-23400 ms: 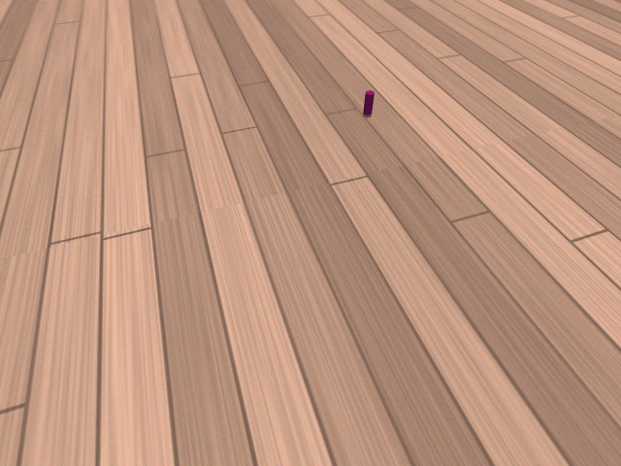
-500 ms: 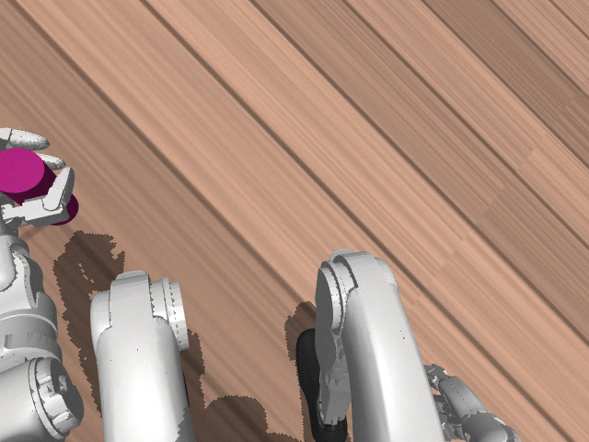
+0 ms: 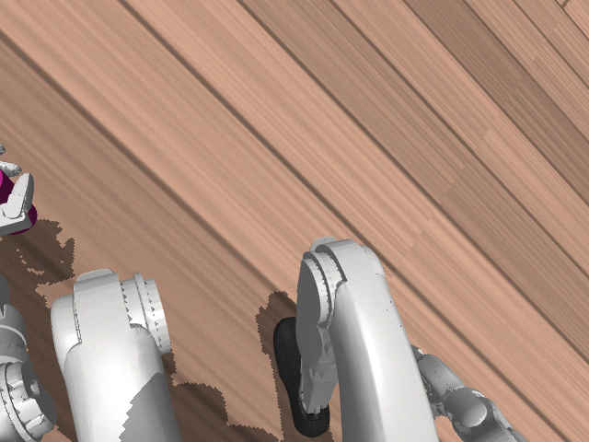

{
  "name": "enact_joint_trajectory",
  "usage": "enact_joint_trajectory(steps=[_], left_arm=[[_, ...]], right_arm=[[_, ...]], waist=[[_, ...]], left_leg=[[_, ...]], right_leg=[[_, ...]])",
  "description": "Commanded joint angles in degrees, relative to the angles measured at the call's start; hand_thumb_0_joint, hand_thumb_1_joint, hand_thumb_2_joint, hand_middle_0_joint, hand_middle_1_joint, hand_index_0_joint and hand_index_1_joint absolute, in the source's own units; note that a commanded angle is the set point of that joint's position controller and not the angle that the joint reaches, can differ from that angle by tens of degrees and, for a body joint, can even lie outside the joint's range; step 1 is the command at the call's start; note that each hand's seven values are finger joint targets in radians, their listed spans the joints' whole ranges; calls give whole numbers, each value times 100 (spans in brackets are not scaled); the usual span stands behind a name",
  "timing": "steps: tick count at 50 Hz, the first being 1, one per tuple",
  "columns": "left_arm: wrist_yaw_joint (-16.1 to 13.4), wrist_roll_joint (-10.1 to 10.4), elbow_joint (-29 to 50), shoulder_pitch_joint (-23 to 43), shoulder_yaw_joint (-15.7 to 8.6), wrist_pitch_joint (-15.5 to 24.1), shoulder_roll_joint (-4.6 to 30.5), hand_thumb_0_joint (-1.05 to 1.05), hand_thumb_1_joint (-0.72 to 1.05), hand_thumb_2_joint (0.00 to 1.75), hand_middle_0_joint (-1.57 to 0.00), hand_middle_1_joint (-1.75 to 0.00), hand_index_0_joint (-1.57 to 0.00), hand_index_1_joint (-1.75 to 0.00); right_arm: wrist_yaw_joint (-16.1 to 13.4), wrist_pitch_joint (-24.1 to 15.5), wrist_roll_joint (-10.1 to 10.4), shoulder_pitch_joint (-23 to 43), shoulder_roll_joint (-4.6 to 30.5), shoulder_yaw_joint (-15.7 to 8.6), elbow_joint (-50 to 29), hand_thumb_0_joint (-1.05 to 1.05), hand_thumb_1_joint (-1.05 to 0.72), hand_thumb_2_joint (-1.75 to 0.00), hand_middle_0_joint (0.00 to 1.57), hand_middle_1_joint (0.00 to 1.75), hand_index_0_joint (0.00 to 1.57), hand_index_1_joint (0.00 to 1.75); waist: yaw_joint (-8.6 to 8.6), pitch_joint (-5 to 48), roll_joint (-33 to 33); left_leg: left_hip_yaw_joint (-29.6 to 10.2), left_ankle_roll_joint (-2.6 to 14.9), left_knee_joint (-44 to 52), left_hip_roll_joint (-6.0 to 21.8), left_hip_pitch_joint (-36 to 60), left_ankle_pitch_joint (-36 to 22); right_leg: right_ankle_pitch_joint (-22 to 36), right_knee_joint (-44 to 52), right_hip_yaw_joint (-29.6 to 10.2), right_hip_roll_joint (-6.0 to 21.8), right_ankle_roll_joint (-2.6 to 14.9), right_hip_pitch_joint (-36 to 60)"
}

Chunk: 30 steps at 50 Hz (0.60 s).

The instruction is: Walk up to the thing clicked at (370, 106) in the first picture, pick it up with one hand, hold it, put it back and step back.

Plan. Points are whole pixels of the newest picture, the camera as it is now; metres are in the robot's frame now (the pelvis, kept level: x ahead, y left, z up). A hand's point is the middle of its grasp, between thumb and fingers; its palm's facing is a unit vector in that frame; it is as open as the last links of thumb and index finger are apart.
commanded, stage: lower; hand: left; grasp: from the side
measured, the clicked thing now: out of the picture +0.43 +0.31 -0.14
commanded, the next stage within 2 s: loosen in 1.16 s
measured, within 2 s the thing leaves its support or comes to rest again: rests again in 1.06 s
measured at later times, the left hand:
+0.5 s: hand (9, 194) +0.44 +0.30 -0.16, palm faces +0.40 -0.92 -0.02, open 7.0 cm
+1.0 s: hand (16, 196) +0.44 +0.30 -0.18, palm faces +0.41 -0.91 -0.02, open 7.0 cm
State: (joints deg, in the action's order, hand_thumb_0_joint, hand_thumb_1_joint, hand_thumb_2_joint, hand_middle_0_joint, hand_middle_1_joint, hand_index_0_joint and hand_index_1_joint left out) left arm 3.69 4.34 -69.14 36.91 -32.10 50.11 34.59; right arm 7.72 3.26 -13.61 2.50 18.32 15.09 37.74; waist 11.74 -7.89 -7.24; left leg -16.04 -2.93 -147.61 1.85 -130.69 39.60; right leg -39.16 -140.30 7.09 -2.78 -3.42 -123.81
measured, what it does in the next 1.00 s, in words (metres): stands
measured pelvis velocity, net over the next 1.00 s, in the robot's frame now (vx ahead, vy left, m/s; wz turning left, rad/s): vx -0.01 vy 0.02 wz -0.09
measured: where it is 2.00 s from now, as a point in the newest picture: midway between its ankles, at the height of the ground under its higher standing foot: (230, 421)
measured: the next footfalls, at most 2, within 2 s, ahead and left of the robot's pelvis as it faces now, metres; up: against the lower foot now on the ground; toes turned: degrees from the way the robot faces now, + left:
none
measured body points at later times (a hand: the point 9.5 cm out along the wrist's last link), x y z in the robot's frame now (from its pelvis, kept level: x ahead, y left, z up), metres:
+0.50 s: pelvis -0.01 +0.01 -0.01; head +0.23 +0.15 +0.34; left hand +0.41 +0.34 -0.16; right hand +0.14 -0.26 -0.07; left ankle +0.08 +0.14 -0.26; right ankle +0.11 -0.13 -0.26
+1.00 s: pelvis -0.01 +0.02 -0.01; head +0.23 +0.18 +0.32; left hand +0.41 +0.34 -0.18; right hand +0.14 -0.25 -0.05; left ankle +0.08 +0.14 -0.26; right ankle +0.11 -0.12 -0.26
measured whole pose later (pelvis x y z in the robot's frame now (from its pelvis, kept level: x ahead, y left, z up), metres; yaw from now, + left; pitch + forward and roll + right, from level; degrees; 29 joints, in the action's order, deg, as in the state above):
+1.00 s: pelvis -0.01 +0.02 -0.01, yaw -5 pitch +12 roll -17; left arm -2.2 3.2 -83.3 38.3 -34.0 61.6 48.7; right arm 8.1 3.1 -20.8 10.0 21.2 28.5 32.3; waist 15.0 -17.9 -15.5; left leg -23.1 -1.9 -153.4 1.9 -127.8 40.7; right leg -37.1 -139.9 12.0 -5.6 -4.8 -118.5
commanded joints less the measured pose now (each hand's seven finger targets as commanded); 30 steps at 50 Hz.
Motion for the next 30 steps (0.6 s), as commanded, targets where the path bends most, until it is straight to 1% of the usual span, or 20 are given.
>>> enact_joint_trajectory(steps=[1, 2, 3, 4, 6, 7, 9, 10, 11, 12, 13, 15, 19, 20, 21, 23, 25, 28, 29, 30], left_arm=[[-59, 71, 830, 1453, -142, 749, 1367, 0, 45, 125, -130, -139, -131, -138], [-59, 87, 820, 1501, -153, 803, 1410, 0, 47, 125, -128, -139, -130, -137], [-94, 60, 1020, 1714, -289, 882, 1742, 0, 45, 123, -127, -136, -128, -135], [-74, 64, 691, 1468, -168, 891, 1521, 0, 47, 123, -127, -137, -129, -136], [-106, 35, 706, 1556, -272, 970, 1782, 0, 47, 122, -127, -136, -128, -134], [-119, 23, 579, 1480, -242, 991, 1784, 0, 43, 121, -125, -135, -127, -134], [-112, 37, 485, 1506, -169, 1038, 1707, 0, 44, 122, -126, -136, -128, -135], [-132, 47, 345, 1365, -283, 1042, 1830, 0, 45, 123, -125, -135, -127, -134], [-137, 41, 326, 1335, -218, 1048, 1763, 0, 45, 123, -126, -136, -127, -135], [-154, 16, 346, 1388, -269, 1076, 1968, 0, 42, 122, -124, -134, -126, -133], [-158, 20, 229, 1224, -336, 1075, 1977, 0, 43, 124, -124, -136, -126, -135], [-171, 3, 153, 1200, -244, 1097, 1927, 0, 45, 122, -123, -134, -125, -133], [-234, 22, 146, 1348, -319, 1162, 2136, 0, 42, 123, -123, -135, -125, -134], [-256, 33, 119, 1415, -302, 1189, 2103, 0, 42, 123, -124, -135, -126, -134], [-267, 40, 96, 1405, -264, 1226, 2063, 0, 41, 122, -123, -134, -125, -133], [-314, 17, 25, 1403, -307, 1266, 2213, 0, 41, 122, -122, -134, -124, -133], [-329, -17, -119, 1383, -257, 1302, 2247, 0, 43, 124, -124, -135, -126, -134], [-364, -43, -168, 1471, -246, 1383, 2317, 0, 43, 124, -123, -136, -125, -134], [-390, -55, -215, 1348, -283, 1386, 2340, 0, 41, 124, -124, -136, -126, -135], [-400, -74, -208, 1383, -219, 1418, 2313, 0, 42, 124, -124, -136, -126, -134]], right_arm=[[-55, -35, -129, -369, 1732, -373, -198, 0, -92, -91, 20, 30, 20, 30], [-53, -40, -164, -358, 1774, -327, -203, 0, -92, -91, 20, 30, 20, 30], [-64, -44, -192, -270, 1821, -302, -253, 0, -92, -91, 20, 30, 20, 30], [-55, -32, -218, -329, 1820, -244, -202, 0, -92, -91, 20, 30, 20, 30], [-61, -39, -264, -232, 1893, -185, -286, 0, -92, -91, 20, 30, 20, 30], [-55, -41, -292, -217, 1877, -136, -265, 0, -93, -91, 20, 30, 20, 30], [-55, -36, -340, -150, 1936, -78, -314, 0, -93, -91, 20, 30, 20, 30], [-55, -30, -362, -166, 1964, -45, -304, 0, -92, -91, 20, 30, 20, 30], [-53, -26, -373, -99, 1982, -23, -342, 0, -92, -91, 20, 30, 20, 30], [-55, -18, -391, -66, 1995, 12, -341, 0, -92, -91, 20, 30, 20, 30], [-52, -11, -410, -74, 2030, 17, -339, 0, -92, -91, 20, 30, 20, 30], [-44, 6, -452, -58, 2063, 82, -349, 0, -92, -91, 20, 30, 20, 30], [-56, 1, -494, 112, 2129, 156, -405, 0, -91, -90, 20, 30, 20, 30], [-55, 5, -506, 93, 2155, 182, -415, 0, -92, -91, 20, 30, 20, 30], [-47, 0, -516, 155, 2176, 189, -443, 0, -91, -90, 20, 30, 20, 30], [-52, -5, -545, 164, 2176, 244, -425, 0, -91, -90, 20, 30, 20, 30], [-50, -14, -566, 226, 2185, 289, -454, 0, -91, -90, 20, 30, 20, 30], [-54, -12, -598, 311, 2250, 342, -489, 0, -90, -90, 20, 30, 20, 30], [-49, -5, -617, 283, 2251, 359, -494, 0, -90, -90, 20, 30, 20, 30], [-46, 6, -629, 319, 2264, 386, -507, 0, -91, -90, 20, 30, 20, 30]], waist=[[265, 3484, 2108], [316, 3498, 2145], [295, 3534, 2285], [359, 3481, 2274], [387, 3455, 2326], [385, 3467, 2310], [473, 3361, 2307], [448, 3322, 2284], [451, 3223, 2301], [434, 3198, 2342], [442, 3192, 2294], [511, 3209, 2327], [578, 2988, 2311], [657, 2968, 2337], [655, 2906, 2363], [654, 2872, 2333], [705, 2777, 2227], [759, 2625, 2384], [707, 2710, 2381], [756, 2709, 2449]], left_leg=[[647, 199, 1546, 139, 2377, -553], [621, 189, 1538, 144, 2461, -634], [624, 185, 1493, 162, 2480, -624], [585, 166, 1528, 162, 2562, -704], [550, 165, 1465, 172, 2536, -794], [554, 168, 1407, 179, 2518, -819], [501, 154, 1396, 188, 2569, -849], [498, 163, 1369, 190, 2508, -887], [476, 143, 1406, 199, 2545, -873], [472, 153, 1378, 201, 2474, -763], [462, 150, 1362, 209, 2534, -863], [412, 134, 1332, 227, 2598, -974], [366, 152, 1298, 242, 2500, -805], [319, 135, 1335, 251, 2544, -749], [302, 127, 1343, 249, 2540, -681], [313, 148, 1281, 254, 2480, -679], [296, 170, 1242, 257, 2374, -616], [222, 130, 1323, 279, 2476, -580], [220, 116, 1314, 288, 2583, -677], [168, 88, 1334, 300, 2650, -724]], right_leg=[[989, 1189, 701, -150, 439, 1720], [1074, 1191, 723, -154, 428, 1780], [1081, 1161, 714, -163, 440, 1764], [1130, 1149, 756, -152, 423, 1831], [1249, 1110, 780, -160, 423, 1883], [1289, 1112, 773, -178, 422, 1932], [1329, 1096, 830, -175, 410, 1905], [1383, 1101, 836, -186, 402, 2000], [1345, 1089, 868, -180, 406, 1943], [1280, 1100, 875, -196, 410, 1937], [1357, 1080, 891, -198, 400, 1993], [1471, 1044, 928, -208, 392, 2039], [1375, 1059, 978, -228, 380, 1961], [1324, 1045, 1039, -226, 375, 1957], [1283, 1026, 1055, -235, 379, 1904], [1318, 1048, 1048, -253, 364, 2009], [1292, 1066, 1058, -262, 350, 1999], [1232, 1016, 1145, -265, 357, 1893], [1304, 1024, 1145, -278, 359, 1955], [1321, 974, 1196, -278, 357, 1935]])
